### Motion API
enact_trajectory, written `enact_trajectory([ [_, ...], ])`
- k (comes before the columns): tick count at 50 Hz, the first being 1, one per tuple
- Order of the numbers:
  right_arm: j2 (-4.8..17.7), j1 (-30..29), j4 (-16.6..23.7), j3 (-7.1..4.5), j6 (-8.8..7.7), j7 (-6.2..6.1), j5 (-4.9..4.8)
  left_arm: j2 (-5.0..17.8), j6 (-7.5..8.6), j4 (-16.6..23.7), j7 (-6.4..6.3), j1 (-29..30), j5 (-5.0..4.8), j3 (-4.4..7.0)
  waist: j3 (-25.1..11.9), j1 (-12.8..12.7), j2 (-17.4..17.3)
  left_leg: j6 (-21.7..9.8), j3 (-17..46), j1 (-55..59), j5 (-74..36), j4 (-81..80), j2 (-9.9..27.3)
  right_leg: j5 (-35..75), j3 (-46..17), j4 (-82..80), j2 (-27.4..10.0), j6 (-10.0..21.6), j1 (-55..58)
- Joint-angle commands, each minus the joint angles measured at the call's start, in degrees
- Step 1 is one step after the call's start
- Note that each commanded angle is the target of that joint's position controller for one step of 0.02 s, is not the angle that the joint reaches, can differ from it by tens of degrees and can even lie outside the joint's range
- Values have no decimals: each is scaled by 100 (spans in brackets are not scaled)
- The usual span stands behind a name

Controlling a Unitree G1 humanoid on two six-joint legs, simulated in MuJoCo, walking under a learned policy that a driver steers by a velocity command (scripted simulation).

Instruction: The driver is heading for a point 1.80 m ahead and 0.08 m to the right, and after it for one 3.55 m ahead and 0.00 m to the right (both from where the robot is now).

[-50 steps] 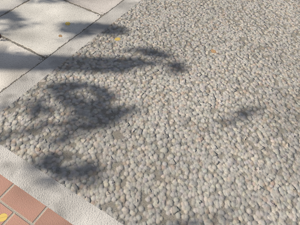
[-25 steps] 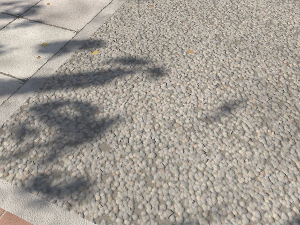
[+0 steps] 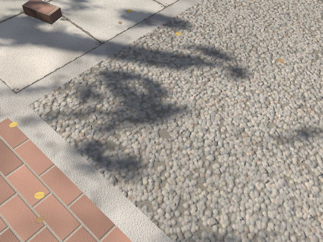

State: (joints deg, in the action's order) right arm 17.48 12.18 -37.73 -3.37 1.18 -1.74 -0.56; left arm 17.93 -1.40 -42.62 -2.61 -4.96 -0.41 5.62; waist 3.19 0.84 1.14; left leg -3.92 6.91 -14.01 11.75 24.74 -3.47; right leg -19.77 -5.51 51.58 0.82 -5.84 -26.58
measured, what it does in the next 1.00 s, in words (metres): walks ahead: right foot, then left foot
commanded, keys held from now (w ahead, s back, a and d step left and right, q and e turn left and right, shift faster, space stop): q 0.28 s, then no key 0.20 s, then w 0.08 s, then w+e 0.44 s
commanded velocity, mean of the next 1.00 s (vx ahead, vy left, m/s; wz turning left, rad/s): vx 0.16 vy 0.00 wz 0.15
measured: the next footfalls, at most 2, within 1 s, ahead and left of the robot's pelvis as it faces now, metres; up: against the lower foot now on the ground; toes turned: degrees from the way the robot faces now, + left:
right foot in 0.22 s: +0.07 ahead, -0.15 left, +0.00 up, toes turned +14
left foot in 0.60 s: -0.01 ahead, +0.10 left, +0.00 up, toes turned +14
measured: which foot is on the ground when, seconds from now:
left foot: down 0.00-0.22, up 0.24-0.58, down 0.60-1.00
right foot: up 0.00-0.20, down 0.22-0.60, up 0.62-1.00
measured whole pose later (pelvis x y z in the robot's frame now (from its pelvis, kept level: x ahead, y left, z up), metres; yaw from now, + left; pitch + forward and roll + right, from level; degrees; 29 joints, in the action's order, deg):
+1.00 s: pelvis +0.13 +0.00 -0.02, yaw +5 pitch +2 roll +1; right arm 16.3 22.9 -44.2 -3.9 -3.8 -0.8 -0.5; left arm 16.1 2.1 -40.8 3.7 -6.9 -1.5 2.4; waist 2.0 4.3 1.7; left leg 0.9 -9.4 8.5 20.8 10.7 0.4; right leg -3.6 0.8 38.8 -3.5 0.7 -36.9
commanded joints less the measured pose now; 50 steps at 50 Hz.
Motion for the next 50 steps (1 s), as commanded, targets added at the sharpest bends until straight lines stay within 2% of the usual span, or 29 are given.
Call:
enact_trajectory([
  [1, 1075, -49, 424, -322, -6, -29, 12, 397, 156, 425, 35, 303, -10, 65, -558, 112, -989, -924, 1645, 711, -952, -537, 1313, -39, -34, -585, 64, -20, -233],
  [4, 1098, -200, 515, -340, 41, 9, 12, 453, 248, 413, 102, 212, -36, 75, -623, 107, -1051, -931, 1964, 558, -1160, -399, 1277, -141, -53, -1030, 151, 52, 153],
  [7, 1076, -366, 600, -343, 88, 29, -38, 496, 342, 395, 187, 28, -58, 88, -751, 40, -1095, -862, 2309, 644, -1726, -156, 1223, -89, -45, -1682, 215, 167, 520],
  [9, 1019, -575, 666, -327, 132, 5, -122, 502, 396, 290, 239, -328, -52, 116, -819, -205, -1032, -616, 2318, 492, -1687, 125, 993, 745, 75, -2844, 207, 304, 1187],
  [10, 901, -517, 682, -296, 139, -16, -133, 643, 402, 241, 233, -489, -14, 164, -873, -228, -844, -357, 2161, 130, -1021, 377, 759, 1390, -93, -3265, -136, 448, 1771],
  [11, 583, -158, 658, -212, 134, 4, -38, 1002, 365, 317, 198, -495, 78, 222, -1040, 3, 312, -13, 1401, -545, 808, 1486, 160, 2041, -1173, -3407, -1296, 899, 2415],
  [12, 753, -105, 806, -277, 91, -3, -76, 1250, 332, 318, 207, -396, 260, 245, -650, 140, 1461, 317, 454, -1694, 2667, 2577, -589, 2974, -2413, -3490, -2176, 1898, 2202],
  [13, 1197, 80, 704, -412, 58, 0, 11, 975, 351, 439, 199, -220, 234, 175, -616, 130, 1032, 558, 405, -1833, 2574, 3765, -106, 2828, -2397, -3491, -2486, 2281, 1955],
  [14, 1341, 106, 566, -490, 79, 20, -33, 662, 342, 514, 163, 42, 174, 78, -518, 185, 719, 651, 337, -1819, 2140, 4174, 20, 2515, -1762, -3423, -2105, 2071, 1806],
  [15, 1181, 141, 448, -476, 131, 7, -22, 546, 315, 535, 136, 172, 106, 36, -439, 193, 560, 759, 280, -1824, 1804, 4352, 45, 2127, -1275, -3370, -1683, 1818, 1773],
  [16, 1021, 109, 438, -433, 169, 1, -4, 495, 300, 524, 113, 170, 32, 1, -370, 107, 573, 848, 268, -1967, 1539, 4526, 26, 2181, -1053, -3341, -1531, 1767, 1842],
  [17, 834, 59, 461, -371, 179, 23, -23, 517, 273, 489, 93, 83, 24, -22, -344, 54, 588, 904, 171, -1939, 1428, 4498, 8, 2451, -816, -3336, -1414, 1788, 1828],
  [19, 646, -179, 580, -286, 152, 32, -60, 570, 227, 411, 69, -176, 75, -20, -432, -115, 694, 963, -36, -1897, 1343, 3979, 32, 2773, -562, -3308, -1332, 1873, 2108],
  [23, 376, -411, 689, -118, 122, 64, 21, 752, 161, 370, 112, -193, 47, 8, -664, -250, 890, 950, -381, -1080, 1506, 2368, 330, 3089, -344, -3163, -1421, 1914, 2221],
  [24, 383, -419, 689, -104, 119, 75, 12, 815, 143, 348, 138, -210, 30, 20, -673, -280, 954, 932, -518, -815, 1485, 2013, 337, 3175, -335, -3145, -1445, 1922, 2125],
  [26, 419, -247, 586, -99, 122, 98, -33, 861, 126, 264, 190, -394, -39, 6, -732, -299, 921, 814, -758, -261, 1129, 1143, 262, 1778, -398, -3261, -1418, 1872, 1916],
  [28, 395, 148, 367, -98, 88, 131, -23, 823, 142, 182, 241, -466, -124, -49, -545, -85, 766, 517, -1001, 726, 355, -79, 82, 211, -397, -3280, -1280, 1665, 1217],
  [29, 469, 308, 328, -112, 59, 107, -24, 622, 193, 119, 279, -545, -84, -142, -519, 24, 598, 344, -743, 1432, 379, -278, 209, -223, -364, -3098, -1113, 1395, 653],
  [30, 707, 806, 271, -159, 27, 53, -3, 203, 265, 197, 348, -364, 46, -297, -708, 227, -140, 66, 389, 2265, 477, -486, 1101, -658, 36, -2021, -690, 985, -136],
  [31, 1470, 1132, 161, -365, -10, 86, 95, 60, 370, 497, 344, -121, -22, -334, -581, 328, -1661, -727, 1990, 2022, 1772, -1043, 2246, -1238, 931, -891, 6, 631, -1195],
  [32, 1286, 1212, 164, -339, -173, 117, 176, 612, 416, 609, 289, 403, -138, -176, -43, 654, -1210, -1204, 2645, 1559, 2507, -1564, 2530, -1463, 396, 215, -285, 597, -1651],
  [33, 950, 1036, 108, -235, -311, 103, 187, 750, 420, 555, 294, 252, -237, -82, 257, 440, -1114, -1095, 2373, 1454, 2790, -1637, 2412, -1072, 112, 683, -395, 701, -1942],
  [34, 760, 822, 123, -182, -422, 83, 125, 681, 408, 371, 300, -71, -235, -67, 306, 270, -1137, -873, 1922, 1538, 2617, -1684, 2158, -657, 26, 836, -467, 759, -2000],
  [35, 631, 699, 93, -152, -488, 70, 54, 668, 415, 301, 312, -171, -187, -44, 379, 221, -1111, -729, 1521, 1638, 2101, -1764, 2040, -217, -81, 821, -485, 763, -2140],
  [37, 507, 686, 71, -126, -581, 40, 107, 473, 463, 207, 360, -230, -154, -62, 327, 180, -865, -555, 733, 1604, 872, -1834, 1830, 558, -138, 899, -445, 704, -2037],
  [39, 465, 710, 48, -148, -626, 41, 146, 337, 467, 186, 402, -261, -159, -91, 198, 181, -707, -539, 140, 1642, 125, -1859, 1750, 1039, -92, 748, -431, 557, -2035],
  [44, 653, 766, -117, -230, -635, 62, 91, 124, 434, 474, 509, 199, -88, -220, 355, 330, -620, -560, -802, 1324, -689, -1951, 1735, 1873, 302, -515, -526, 342, -1633],
  [48, 834, 1019, -330, -299, -580, 72, -13, 100, 473, 785, 656, 651, -109, -292, 569, 451, -511, -502, -1175, 1556, -1024, -1856, 1926, 1753, 653, -1304, -498, 645, -1423],
  [50, 927, 1014, -388, -326, -523, 75, -41, 194, 480, 904, 708, 658, -121, -264, 464, 330, -573, -410, -1361, 1809, -2185, -1459, 1987, 1351, 872, -1546, -331, 887, -1145],
])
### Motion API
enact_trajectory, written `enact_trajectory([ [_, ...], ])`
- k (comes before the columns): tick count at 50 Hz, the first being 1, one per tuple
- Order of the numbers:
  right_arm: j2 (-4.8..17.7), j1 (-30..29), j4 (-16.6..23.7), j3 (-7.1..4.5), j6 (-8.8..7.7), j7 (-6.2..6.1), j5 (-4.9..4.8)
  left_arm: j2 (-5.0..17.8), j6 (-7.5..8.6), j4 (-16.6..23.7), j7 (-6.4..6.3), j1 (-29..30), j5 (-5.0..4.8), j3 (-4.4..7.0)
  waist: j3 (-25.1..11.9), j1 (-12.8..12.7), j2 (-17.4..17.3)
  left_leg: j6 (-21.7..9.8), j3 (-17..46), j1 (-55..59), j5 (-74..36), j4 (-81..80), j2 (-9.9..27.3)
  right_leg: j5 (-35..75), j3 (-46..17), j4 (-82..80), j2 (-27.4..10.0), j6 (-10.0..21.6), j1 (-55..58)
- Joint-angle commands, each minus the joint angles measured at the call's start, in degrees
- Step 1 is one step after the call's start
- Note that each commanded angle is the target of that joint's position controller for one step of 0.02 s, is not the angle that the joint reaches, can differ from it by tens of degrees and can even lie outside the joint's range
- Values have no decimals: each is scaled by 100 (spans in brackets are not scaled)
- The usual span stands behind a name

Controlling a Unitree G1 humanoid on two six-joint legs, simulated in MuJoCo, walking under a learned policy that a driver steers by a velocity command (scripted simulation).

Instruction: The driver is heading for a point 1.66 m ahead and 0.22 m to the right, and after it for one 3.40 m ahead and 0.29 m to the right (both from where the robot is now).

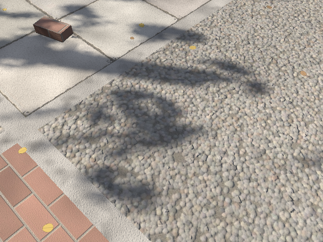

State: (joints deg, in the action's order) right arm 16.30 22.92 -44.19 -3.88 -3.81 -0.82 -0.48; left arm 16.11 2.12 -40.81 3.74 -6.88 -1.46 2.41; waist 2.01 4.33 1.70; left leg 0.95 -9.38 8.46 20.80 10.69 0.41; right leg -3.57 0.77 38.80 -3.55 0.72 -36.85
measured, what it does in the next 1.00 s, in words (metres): walks ahead, turning right: right foot, then left foot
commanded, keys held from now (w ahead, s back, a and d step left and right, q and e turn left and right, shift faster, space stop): w+e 0.54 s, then w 0.34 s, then w+q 0.12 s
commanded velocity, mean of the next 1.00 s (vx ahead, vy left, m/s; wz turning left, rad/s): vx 0.49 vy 0.00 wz -0.40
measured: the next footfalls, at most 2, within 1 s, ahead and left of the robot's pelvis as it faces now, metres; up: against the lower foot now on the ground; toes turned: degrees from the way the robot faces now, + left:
right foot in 0.08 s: +0.21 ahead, -0.12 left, +0.00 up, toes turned -4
left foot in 0.56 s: +0.53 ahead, +0.02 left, +0.00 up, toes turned -23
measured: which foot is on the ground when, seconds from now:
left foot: down 0.00-0.10, up 0.12-0.54, down 0.56-1.00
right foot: up 0.00-0.06, down 0.08-0.58, up 0.60-1.00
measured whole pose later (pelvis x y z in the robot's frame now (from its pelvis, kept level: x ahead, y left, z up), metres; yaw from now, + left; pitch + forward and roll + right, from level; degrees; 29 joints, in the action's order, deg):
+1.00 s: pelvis +0.54 -0.13 +0.01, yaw -23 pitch +2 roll +2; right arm 17.0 24.4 -47.2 -3.1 -3.8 0.6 -1.6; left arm 15.1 4.3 -36.7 2.3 -1.6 -0.9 0.9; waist 1.8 7.0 1.7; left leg 0.4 -0.6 0.4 18.1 16.0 -0.7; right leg -3.0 -2.2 30.7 -2.5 0.7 -30.3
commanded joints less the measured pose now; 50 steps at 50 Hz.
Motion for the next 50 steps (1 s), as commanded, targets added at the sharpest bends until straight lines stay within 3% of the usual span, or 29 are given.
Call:
enact_trajectory([
  [1, 1132, -86, 252, -295, 6, -30, -49, 480, 119, 750, 76, 708, -14, 108, 350, -155, -751, -827, 155, -335, -4368, 370, 1603, -498, 422, -286, 305, 370, 271],
  [2, 1214, -121, 259, -309, 50, -53, -46, 662, 99, 689, 59, 261, -14, 208, -47, -437, -874, -732, 19, -304, -5603, 1112, 1556, -684, 589, -270, 560, 516, 941],
  [3, 1231, -187, 289, -296, 95, -82, -57, 927, 75, 487, 14, -619, -37, 370, -609, -944, -819, -566, -179, -627, -6218, 2279, 1383, -521, 687, -482, 843, 715, 2191],
  [4, 1137, -108, 374, -232, 65, -120, -22, 1285, 14, 276, -90, -1562, -64, 557, -1130, -1386, -563, -339, -179, -1813, -5365, 3741, 1181, -481, 145, -518, 720, 942, 3926],
  [5, 311, 313, 707, 28, -56, -50, 166, 1921, -10, 254, -195, -1847, -70, 670, -1740, -933, 1144, 88, 25, -4309, -96, 6065, 210, -1647, -3012, -911, -936, 1886, 5914],
  [6, 508, 19, 759, 66, -286, 6, 24, 1677, 80, 447, -183, -1897, -21, 558, -2731, -1126, 815, 65, 1497, -4901, 1288, 7045, -288, -2538, -5235, -2041, -1608, 2376, 6266],
  [7, 926, -655, 956, -52, -388, 61, -218, 1307, 145, 374, -166, -1676, 33, 454, -1804, -1246, 444, -38, 1667, -5474, 776, 7086, 33, -2355, -4427, -2318, -1459, 2002, 5727],
  [8, 877, -849, 1033, -7, -458, 57, -211, 1176, 180, 369, -173, -1401, 19, 410, -1126, -1027, 156, -156, 1572, -5411, 280, 6619, 298, -1874, -3648, -2316, -1212, 1797, 4848],
  [9, 839, -895, 991, -14, -481, 17, -54, 1025, 186, 438, -185, -977, 35, 362, -721, -745, -179, -158, 1523, -5129, -39, 6120, 509, -1242, -3072, -2320, -962, 1645, 3988],
  [10, 865, -797, 955, -55, -436, 0, 45, 874, 189, 546, -201, -691, 109, 305, -532, -516, -93, -141, 1545, -4732, -277, 5844, 635, -701, -2652, -2449, -741, 1597, 3364],
  [11, 871, -683, 938, -65, -363, 19, 65, 869, 189, 615, -222, -528, 156, 301, -466, -365, 122, -77, 1543, -4459, -372, 5727, 663, -368, -2535, -2575, -661, 1661, 2926],
  [14, 687, -672, 905, -17, -197, 22, 170, 892, 231, 522, -297, -530, 81, 309, -265, -265, 58, 187, 1321, -4283, -665, 5063, 634, 334, -1916, -2733, -436, 1674, 2202],
  [16, 562, -1155, 1054, 41, -183, 8, 198, 983, 227, 435, -356, -671, 65, 327, -93, -409, 54, 321, 1251, -4389, -1364, 4283, 546, 416, -1681, -2743, -267, 1562, 2018],
  [19, 373, -1905, 1207, 126, -244, 52, 140, 1043, 166, 310, -412, -922, 5, 344, -53, -725, 186, 362, 1190, -3982, -2424, 2813, 242, -9, -1494, -2567, -15, 1265, 1927],
  [23, 571, -2368, 1326, 64, -339, 164, 11, 1067, 83, 142, -457, -1304, -54, 356, -110, -874, 298, 285, 1371, -3676, -2511, 1954, 25, -342, -2065, -2130, -249, 1149, 2464],
  [26, 788, -2035, 1268, -58, -388, 192, -15, 1041, 20, 137, -468, -1249, -17, 369, -210, -623, 539, 16, 1424, -3239, -1754, 1728, -3, -80, -2528, -1563, -427, 967, 2913],
  [27, 869, -1575, 1159, -128, -411, 165, -5, 942, 5, 163, -457, -1175, -2, 338, -390, -357, 539, -147, 1302, -2568, -1746, 1481, -27, 209, -2470, -1169, -261, 841, 2844],
  [28, 1057, -904, 1072, -208, -440, 130, 80, 646, 21, 199, -425, -1199, 59, 228, -1000, -33, 341, -441, 1569, -1427, -1706, 1531, 406, 247, -2142, -128, 30, 656, 2612],
  [29, 1497, -199, 995, -305, -426, 98, 232, 232, 60, 307, -420, -1730, 56, 95, -1949, -44, -768, -1147, 3373, 635, -1055, 1508, 1655, -1023, -1440, 1771, 721, 271, 1129],
  [30, 1441, 186, 734, -342, -353, 181, 132, 321, 109, 313, -429, -2112, -64, 52, -2230, -128, -2150, -1682, 5539, 1229, 382, 797, 2360, -2967, -1117, 3109, 903, 67, -193],
  [31, 950, -56, 804, -213, -333, 190, 36, 837, 106, 230, -433, -1804, -122, 171, -1443, -16, -1328, -1508, 5255, 680, 1157, 578, 2190, -2612, -1289, 3605, 591, 35, -661],
  [32, 737, -320, 820, -146, -283, 172, 47, 951, 93, 323, -431, -1233, -74, 198, -824, 24, -810, -1315, 4357, 19, 794, 561, 1936, -2167, -1068, 3673, 394, 17, -705],
  [33, 652, -543, 798, -103, -254, 170, 89, 877, 109, 444, -426, -865, 10, 186, -390, -53, -536, -1277, 3740, -636, 62, 453, 1688, -1875, -947, 3428, 258, 16, -647],
  [34, 547, -665, 757, -61, -255, 161, 115, 794, 120, 491, -404, -706, 56, 198, -173, -166, -551, -1255, 3291, -1041, -523, 325, 1482, -1645, -928, 3094, 86, 26, -510],
  [37, 516, -700, 608, -44, -297, 166, 57, 469, 92, 437, -340, -829, 52, 118, -151, -377, -801, -1320, 2575, -1496, -1432, 21, 1233, -1462, -643, 2392, -77, -21, -87],
  [42, 900, -571, 379, -130, -241, 142, -25, 215, 182, 608, -255, -17, 120, -39, -30, -183, -612, -1341, 1776, -1609, -2104, -242, 1132, -266, -327, 536, -148, -124, 130],
  [46, 1030, -124, 121, -141, -142, 142, -111, 292, 259, 783, -184, 683, 61, -27, 88, 43, -625, -1210, 1680, -1559, -2114, -135, 1169, 341, -192, -447, 77, -117, 662],
  [48, 1094, -38, 43, -159, -77, 121, -140, 411, 309, 858, -144, 794, 42, 22, 134, -38, -663, -1127, 1864, -1338, -2144, 45, 1312, 161, -259, -771, 142, -14, 798],
  [50, 1187, -105, 12, -186, -8, 87, -145, 584, 356, 781, -142, 455, 46, 115, -11, -345, -689, -980, 1931, -1264, -2496, 455, 1342, -6, -203, -1098, 238, 123, 1449],
])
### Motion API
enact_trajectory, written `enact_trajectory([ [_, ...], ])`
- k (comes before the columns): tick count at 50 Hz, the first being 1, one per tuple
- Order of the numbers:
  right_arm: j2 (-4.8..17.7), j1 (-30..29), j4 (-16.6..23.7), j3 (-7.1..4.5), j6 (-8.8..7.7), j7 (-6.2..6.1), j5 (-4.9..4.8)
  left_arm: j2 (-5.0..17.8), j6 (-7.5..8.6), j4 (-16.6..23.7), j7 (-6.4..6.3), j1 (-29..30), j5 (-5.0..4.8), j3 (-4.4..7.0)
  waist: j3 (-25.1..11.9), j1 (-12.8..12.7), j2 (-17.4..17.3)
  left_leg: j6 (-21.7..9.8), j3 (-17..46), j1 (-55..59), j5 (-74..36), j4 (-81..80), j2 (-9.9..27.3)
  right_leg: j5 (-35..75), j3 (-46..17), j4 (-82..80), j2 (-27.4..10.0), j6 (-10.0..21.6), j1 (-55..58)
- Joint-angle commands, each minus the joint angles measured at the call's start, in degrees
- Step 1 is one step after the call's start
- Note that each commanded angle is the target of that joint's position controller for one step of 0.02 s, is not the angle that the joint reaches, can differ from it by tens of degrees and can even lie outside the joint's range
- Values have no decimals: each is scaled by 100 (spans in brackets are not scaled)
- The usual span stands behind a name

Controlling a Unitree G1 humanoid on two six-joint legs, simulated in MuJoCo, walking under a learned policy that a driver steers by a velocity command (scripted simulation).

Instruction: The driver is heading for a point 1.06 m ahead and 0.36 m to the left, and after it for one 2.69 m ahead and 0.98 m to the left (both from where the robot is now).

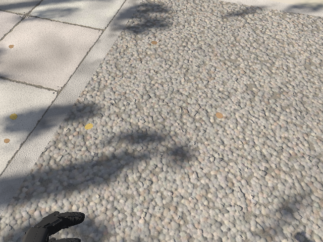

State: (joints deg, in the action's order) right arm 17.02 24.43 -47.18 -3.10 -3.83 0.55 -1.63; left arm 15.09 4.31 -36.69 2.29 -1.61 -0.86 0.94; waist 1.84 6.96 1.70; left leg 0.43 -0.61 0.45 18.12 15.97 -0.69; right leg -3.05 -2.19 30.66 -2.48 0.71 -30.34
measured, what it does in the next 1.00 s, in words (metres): walks ahead, turning left: right foot, then left foot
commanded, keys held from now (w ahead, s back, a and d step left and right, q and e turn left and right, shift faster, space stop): w+q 1.00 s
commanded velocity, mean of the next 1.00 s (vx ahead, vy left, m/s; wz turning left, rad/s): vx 0.50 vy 0.00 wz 0.49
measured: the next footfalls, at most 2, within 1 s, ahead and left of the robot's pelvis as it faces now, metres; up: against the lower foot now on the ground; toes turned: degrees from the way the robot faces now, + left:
right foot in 0.04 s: +0.19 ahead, -0.13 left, +0.00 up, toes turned +2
left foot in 0.56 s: +0.43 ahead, +0.16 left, +0.00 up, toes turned +21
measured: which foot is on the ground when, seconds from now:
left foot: down 0.00-0.06, up 0.08-0.54, down 0.56-1.00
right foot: up 0.00-0.02, down 0.04-0.56, up 0.58-1.00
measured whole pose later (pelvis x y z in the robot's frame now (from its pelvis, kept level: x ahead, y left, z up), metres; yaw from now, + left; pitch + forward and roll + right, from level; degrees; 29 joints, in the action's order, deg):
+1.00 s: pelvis +0.52 +0.11 +0.00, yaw +33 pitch +2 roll +0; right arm 17.3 20.8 -40.5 -4.1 -2.0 -0.8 -1.4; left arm 16.4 5.9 -39.6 1.5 -1.3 -0.2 2.0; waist 1.6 4.8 2.4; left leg -3.7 10.8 -5.2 19.9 24.1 -6.2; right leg 1.1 -5.7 29.3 -1.0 -2.9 -31.6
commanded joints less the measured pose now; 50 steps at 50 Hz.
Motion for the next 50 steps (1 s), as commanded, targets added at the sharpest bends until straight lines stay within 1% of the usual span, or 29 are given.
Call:
enact_trajectory([
  [1, 1046, -279, 310, -231, 8, -61, -17, 861, 140, 202, -35, -620, 10, 371, -322, -909, -614, -788, 888, -608, -2816, 560, 1226, -104, 187, -455, 232, 247, 1676],
  [2, 808, -300, 363, -137, -6, -60, 49, 1142, 131, 30, -102, -1443, 67, 501, -925, -1306, -481, -576, 650, -1185, -2573, 1718, 903, -55, -98, -344, -146, 451, 2985],
  [3, 244, -19, 576, 41, -64, -60, 160, 1665, 81, -27, -171, -2223, 205, 621, -1871, -1426, 644, -178, 201, -3008, -612, 3836, 210, -407, -1927, -289, -1624, 1020, 5034],
  [4, 200, 300, 578, 72, -125, -85, 13, 1539, 28, -96, -153, -2370, 178, 584, -2301, -1345, 1528, -77, 604, -4008, 1584, 5083, -91, -1501, -3695, -1076, -2218, 1474, 5232],
  [5, 746, -31, 576, -93, -121, -83, -116, 1126, 27, -123, -143, -2112, 97, 464, -1488, -1350, 905, -89, 856, -4434, 1268, 5594, 217, -2064, -3239, -1292, -2010, 1301, 4577],
  [6, 794, -381, 668, -121, -99, -76, -121, 908, 33, -123, -139, -1783, 57, 392, -901, -1223, 712, -119, 704, -4515, 800, 5571, 440, -1921, -2461, -1414, -1811, 1152, 3913],
  [7, 725, -547, 681, -126, -62, -85, -47, 734, 59, -138, -117, -1432, 90, 341, -556, -1047, 463, -98, 655, -4335, 383, 5367, 610, -1489, -1943, -1617, -1572, 1074, 3279],
  [8, 661, -551, 663, -154, 6, -85, -1, 569, 103, -155, -107, -1182, 125, 306, -353, -874, 524, -81, 689, -4100, 77, 5158, 755, -1034, -1476, -1804, -1382, 1019, 2836],
  [9, 543, -447, 625, -143, 77, -68, -11, 544, 145, -189, -106, -1036, 156, 316, -266, -743, 591, -49, 690, -3810, -137, 5086, 826, -707, -1121, -1982, -1280, 992, 2500],
  [11, 364, -459, 636, -126, 179, -59, -11, 577, 239, -296, -124, -946, 161, 362, -145, -633, 413, 22, 678, -3742, -436, 4993, 841, -21, -582, -2197, -1246, 1042, 2241],
  [14, 300, -808, 806, -117, 210, -53, 32, 714, 280, -479, -179, -1033, 172, 426, 29, -660, 169, 98, 755, -4062, -1096, 4351, 840, 589, 8, -2312, -1236, 1067, 2349],
  [18, 154, -1516, 1044, -32, 149, 103, 36, 933, 209, -631, -247, -1190, 134, 476, 219, -918, 46, 15, 368, -3888, -2046, 3000, 757, 737, 704, -2376, -1138, 940, 2523],
  [21, 120, -2079, 1317, 7, 148, 211, 32, 1092, 112, -793, -265, -1504, 63, 528, 406, -1126, -43, -131, 130, -4012, -1996, 2399, 708, 836, 935, -2290, -1299, 882, 3004],
  [23, 171, -2302, 1491, -4, 154, 275, 27, 1173, 23, -876, -266, -1625, -1, 560, 442, -1151, -12, -270, -20, -4080, -1672, 2161, 638, 1207, 1061, -2065, -1403, 798, 3414],
  [26, 418, -2044, 1599, -132, 202, 314, 46, 1409, -103, -873, -313, -1570, -61, 626, 23, -828, 269, -592, -482, -3269, -839, 2063, 154, 3675, 1332, -1032, -1401, 608, 3729],
  [27, 610, -1506, 1499, -246, 226, 296, 42, 1470, -151, -852, -334, -1524, -78, 642, -320, -498, 309, -745, -614, -2547, -656, 2005, -98, 4367, 1425, -196, -1329, 533, 3653],
  [28, 898, -592, 1271, -426, 250, 227, 27, 1408, -171, -820, -355, -1451, -99, 607, -799, 17, 184, -966, -592, -1168, -986, 1629, -330, 4167, 1567, 1030, -1121, 349, 3084],
  [29, 1395, 181, 1104, -603, 327, 93, -1, 1077, -122, -715, -357, -1623, 69, 476, -1305, 245, -606, -1315, 742, 576, -1123, 1522, 465, 1826, 1556, 2834, -819, 82, 1563],
  [30, 1857, -170, 1233, -611, 245, 96, 1, 355, 45, -390, -271, -2060, 208, 245, -1831, -505, -1761, -2383, 4127, 2074, 41, 770, 1776, -3110, 719, 4602, 439, -219, -813],
  [31, 1321, -34, 1355, -465, 149, 141, 30, 920, 236, -332, -193, -1357, 4, 335, -2139, -8, -958, -2328, 4673, 2145, 464, 131, 1956, -3049, -354, 4985, 295, -121, -1362],
  [32, 1073, -222, 1291, -385, 72, 155, 75, 1079, 329, -154, -158, -919, -167, 379, -1305, -39, -742, -2069, 3834, 1534, 29, 39, 1799, -2462, -312, 4756, 69, -6, -1698],
  [33, 957, -550, 1302, -349, 37, 150, 55, 981, 375, -180, -196, -892, -87, 347, -840, -312, -268, -1887, 3149, 712, -622, 59, 1532, -1989, -289, 4268, -177, 27, -1470],
  [34, 813, -891, 1364, -306, 32, 132, 80, 992, 370, -239, -233, -937, 58, 374, -589, -535, -194, -1767, 2655, 29, -1273, 18, 1317, -1710, -284, 3788, -334, -24, -1107],
  [35, 692, -1077, 1455, -257, 25, 103, 150, 1014, 307, -274, -228, -1066, 103, 401, -536, -713, -318, -1732, 2389, -400, -1702, -104, 1168, -1506, -331, 3592, -435, -69, -739],
  [36, 697, -1148, 1468, -256, 13, 82, 163, 981, 242, -283, -226, -1131, 133, 405, -511, -790, -382, -1764, 2287, -667, -1993, -209, 1108, -1405, -294, 3412, -428, -160, -562],
  [38, 772, -1081, 1386, -273, -15, 21, 125, 823, 136, -281, -239, -1097, 187, 367, -419, -825, -353, -1799, 1922, -1085, -2480, -297, 985, -1179, -167, 2969, -376, -361, -454],
  [43, 938, -701, 1164, -321, 53, -130, 62, 526, 136, -3, -202, -2, 154, 229, -159, -437, -575, -1384, 1457, -1501, -1816, -229, 530, 538, -79, 818, 0, -541, -145],
  [46, 997, -432, 1015, -346, 91, -148, 25, 605, 201, 128, -124, 428, 65, 236, -110, -271, -656, -1277, 1772, -1406, -1339, -75, 649, 866, -145, 166, 182, -484, 168],
  [50, 914, -418, 946, -347, 156, -182, 19, 893, 296, 133, -64, 264, 31, 363, -147, -454, -887, -1132, 2446, -832, -1221, 570, 897, 111, -328, -245, 212, -219, 486],
])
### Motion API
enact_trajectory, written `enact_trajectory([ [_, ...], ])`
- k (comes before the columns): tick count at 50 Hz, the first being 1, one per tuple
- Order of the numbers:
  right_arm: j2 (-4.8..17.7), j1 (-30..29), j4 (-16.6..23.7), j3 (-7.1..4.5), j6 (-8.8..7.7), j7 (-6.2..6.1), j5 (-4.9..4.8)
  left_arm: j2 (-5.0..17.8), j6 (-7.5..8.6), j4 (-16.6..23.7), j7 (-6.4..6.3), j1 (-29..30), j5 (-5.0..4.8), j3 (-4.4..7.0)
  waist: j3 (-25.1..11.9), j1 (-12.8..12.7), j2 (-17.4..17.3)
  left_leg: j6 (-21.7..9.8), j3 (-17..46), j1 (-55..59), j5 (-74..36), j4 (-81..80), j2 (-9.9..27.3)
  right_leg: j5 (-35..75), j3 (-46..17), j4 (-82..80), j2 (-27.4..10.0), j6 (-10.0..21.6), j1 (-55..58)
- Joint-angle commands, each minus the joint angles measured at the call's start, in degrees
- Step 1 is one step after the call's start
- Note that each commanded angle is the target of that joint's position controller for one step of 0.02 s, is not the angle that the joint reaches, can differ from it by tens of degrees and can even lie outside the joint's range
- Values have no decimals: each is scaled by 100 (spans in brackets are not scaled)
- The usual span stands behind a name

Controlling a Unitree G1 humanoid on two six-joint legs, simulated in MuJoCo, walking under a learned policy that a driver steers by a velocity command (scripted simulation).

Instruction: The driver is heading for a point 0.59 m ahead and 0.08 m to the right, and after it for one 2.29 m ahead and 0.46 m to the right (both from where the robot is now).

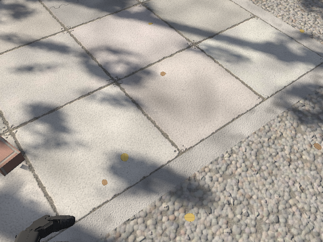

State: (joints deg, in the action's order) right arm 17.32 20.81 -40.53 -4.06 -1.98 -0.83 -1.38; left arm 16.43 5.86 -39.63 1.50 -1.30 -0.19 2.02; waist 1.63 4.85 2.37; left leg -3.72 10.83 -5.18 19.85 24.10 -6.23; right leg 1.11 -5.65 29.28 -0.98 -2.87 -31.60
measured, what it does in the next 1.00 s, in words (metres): walks ahead: right foot, then left foot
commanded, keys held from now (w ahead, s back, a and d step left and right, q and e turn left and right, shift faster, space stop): w+q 0.04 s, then w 0.38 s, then w+e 0.32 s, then e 0.26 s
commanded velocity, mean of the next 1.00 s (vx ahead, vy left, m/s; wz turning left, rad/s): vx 0.45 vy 0.00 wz -0.06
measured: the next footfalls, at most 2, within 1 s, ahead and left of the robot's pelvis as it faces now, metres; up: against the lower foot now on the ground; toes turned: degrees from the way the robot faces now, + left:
right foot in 0.06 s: +0.21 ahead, -0.13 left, +0.00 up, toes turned +7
left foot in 0.54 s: +0.43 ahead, +0.15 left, +0.00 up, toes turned +6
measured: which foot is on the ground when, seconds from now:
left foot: down 0.00-0.06, up 0.08-0.52, down 0.54-1.00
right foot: up 0.00-0.04, down 0.06-0.56, up 0.58-1.00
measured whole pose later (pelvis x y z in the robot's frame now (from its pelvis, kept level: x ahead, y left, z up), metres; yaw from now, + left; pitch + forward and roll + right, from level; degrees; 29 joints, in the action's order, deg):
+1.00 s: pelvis +0.50 +0.03 -0.01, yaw -7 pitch +1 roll +3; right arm 16.7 15.3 -46.6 -4.5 -2.6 -1.6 -1.4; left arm 16.0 0.8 -38.8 3.4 -5.4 -0.1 3.1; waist 3.3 3.4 1.7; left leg 0.7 -13.9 -0.5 21.7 22.0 0.8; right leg -3.5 1.5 34.6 -2.4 2.0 -31.4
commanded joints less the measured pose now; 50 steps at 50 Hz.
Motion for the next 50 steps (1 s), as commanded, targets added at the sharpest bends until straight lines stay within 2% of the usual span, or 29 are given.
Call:
enact_trajectory([
  [1, 843, -133, 297, -245, -7, -42, 2, 808, 168, 354, 2, -72, -41, 301, -190, -419, -1033, -643, 1362, -280, -1520, -17, 1404, -456, 107, -250, 85, 253, 1007],
  [2, 669, -169, 329, -185, -4, -31, 18, 932, 194, 228, -34, -596, -4, 385, -481, -688, -984, -478, 1217, -407, -1757, 535, 1139, -449, 152, -439, 21, 422, 1828],
  [3, 309, -119, 395, -44, -20, -7, 99, 1188, 215, 145, -74, -1393, 100, 459, -1258, -1013, -496, -273, 764, -895, -1284, 1966, 820, -724, -569, -332, -798, 776, 3174],
  [4, -83, 769, 477, 76, -74, -1, -31, 1671, 140, -63, -65, -1991, 160, 578, -2000, -693, 1283, 195, -23, -2909, 1060, 3905, -59, -1811, -3130, -717, -2069, 1777, 5141],
  [5, 403, 825, 348, 21, -95, -29, -120, 1257, 112, -155, -1, -2096, -7, 511, -1791, -814, 1228, 267, 66, -3810, 1355, 4773, 277, -3438, -4226, -1244, -2269, 1859, 5103],
  [6, 777, 191, 361, -79, -82, -36, -96, 860, 93, -88, -8, -1828, -26, 400, -999, -969, 613, 280, 70, -3989, 821, 5003, 489, -3503, -3451, -1386, -1981, 1605, 4418],
  [7, 792, -269, 458, -84, -67, -51, -9, 716, 52, -52, -12, -1508, 35, 333, -554, -914, 219, 289, -168, -3853, 434, 4909, 670, -2813, -2649, -1405, -1717, 1435, 3730],
  [8, 715, -559, 547, -82, -90, -37, 78, 595, 27, -82, -12, -1332, 67, 284, -209, -840, 130, 286, -198, -3764, 170, 4621, 797, -2122, -2124, -1505, -1498, 1433, 3163],
  [9, 608, -578, 575, -79, -105, 0, 75, 511, 34, -116, -30, -1255, 103, 243, -134, -691, 272, 265, -217, -3502, -28, 4354, 947, -1632, -1722, -1606, -1313, 1391, 2829],
  [11, 387, -471, 532, -31, -107, 53, 39, 454, 58, -204, -42, -1284, 60, 223, -176, -574, 422, 275, -404, -3226, -119, 3909, 1030, -1074, -1243, -1785, -1128, 1431, 2615],
  [16, 108, -1188, 723, 129, -172, 123, 112, 859, 33, -424, -78, -1484, -48, 310, -36, -729, 221, 399, -747, -3198, -1093, 2269, 1177, -296, -541, -2125, -1134, 1570, 2494],
  [19, 89, -1706, 806, 159, -227, 186, 68, 965, -27, -565, -84, -1704, -95, 310, 35, -909, 202, 427, -936, -2791, -1819, 1366, 1042, -73, -133, -2096, -1017, 1434, 2447],
  [22, 153, -2161, 955, 143, -260, 246, 23, 1000, -106, -751, -78, -2053, -144, 300, 142, -1029, 205, 359, -975, -2604, -1900, 897, 930, -1, -192, -1948, -1174, 1360, 2683],
  [24, 261, -2215, 1019, 98, -304, 287, 20, 1074, -180, -830, -98, -2126, -165, 314, 182, -910, 242, 246, -948, -2403, -1620, 593, 849, 185, -356, -1725, -1304, 1277, 2882],
  [26, 493, -1569, 838, -32, -337, 266, 49, 1175, -237, -832, -129, -2000, -176, 331, -137, -438, 225, 70, -1069, -1280, -1573, 182, 682, 1064, -264, -1024, -1179, 1098, 2789],
  [27, 757, -810, 618, -173, -333, 206, 92, 1028, -230, -807, -131, -2001, -139, 272, -659, -74, 110, -82, -1019, -51, -1623, 164, 763, 1315, -43, -72, -867, 929, 2406],
  [28, 1211, 237, 486, -299, -304, 124, 209, 618, -196, -595, -129, -1917, 21, 112, -1598, 348, -570, -459, 175, 1628, -1697, 375, 1953, -191, 228, 1729, -465, 672, 1278],
  [29, 1463, 373, 423, -329, -231, 136, 246, 105, -111, -510, -144, -2592, -65, -31, -2216, 15, -2012, -1163, 2434, 2776, -428, -260, 3112, -3382, 366, 3427, 263, 393, -531],
  [30, 925, 325, 411, -203, -233, 151, 185, 742, -83, -589, -145, -2320, -193, 130, -1779, 186, -1390, -1079, 2598, 2322, 305, -569, 2942, -3365, -154, 4115, 10, 385, -1043],
  [31, 696, 13, 380, -120, -254, 152, 131, 914, -79, -469, -133, -1937, -262, 210, -1053, 104, -1196, -898, 1740, 1722, 124, -681, 2759, -2847, -108, 4206, -202, 413, -1295],
  [32, 544, -334, 369, -69, -281, 170, 141, 839, -102, -458, -150, -1748, -222, 211, -712, -65, -934, -788, 1140, 1102, -354, -850, 2497, -2397, -17, 4065, -399, 381, -1120],
  [33, 402, -608, 344, -39, -312, 191, 167, 774, -142, -447, -155, -1659, -157, 234, -438, -216, -907, -744, 690, 607, -762, -1047, 2308, -2070, -13, 3841, -527, 345, -964],
  [35, 280, -874, 259, -37, -406, 198, 217, 531, -283, -495, -145, -1807, -170, 225, -266, -468, -935, -701, 20, -13, -1389, -1395, 2127, -1696, -20, 3671, -652, 278, -482],
  [38, 395, -984, 88, -100, -497, 153, 236, 372, -416, -346, -150, -1564, -130, 224, 14, -586, -680, -764, -674, -271, -2525, -1586, 2148, -1264, -56, 3299, -650, 151, -642],
  [40, 510, -1065, 11, -137, -462, 84, 244, 310, -420, -208, -117, -1349, -67, 205, 102, -611, -619, -710, -1267, -329, -3557, -1473, 2031, -763, 85, 2552, -585, 81, -556],
  [43, 704, -1009, -76, -184, -352, -32, 200, 151, -388, 18, 31, -816, -19, 133, 70, -407, -582, -579, -1892, -384, -4021, -1299, 1880, 137, 512, 1361, -422, 129, -22],
  [47, 921, -894, -208, -267, -187, -96, 24, 397, -459, 328, 190, -552, -11, 233, -96, -406, -654, -439, -1968, 293, -4271, -735, 2163, -222, 638, 756, -288, 382, 122],
  [49, 1021, -1015, -181, -319, -100, -131, -81, 610, -498, 362, 218, -832, 26, 344, -292, -617, -725, -306, -2011, 445, -4965, 39, 2181, -757, 849, 590, -40, 596, 543],
  [50, 985, -1082, -157, -316, -52, -143, -114, 778, -494, 267, 201, -1314, 24, 449, -535, -884, -609, -155, -2126, 359, -5014, 856, 2006, -579, 959, 214, 174, 754, 1178],
])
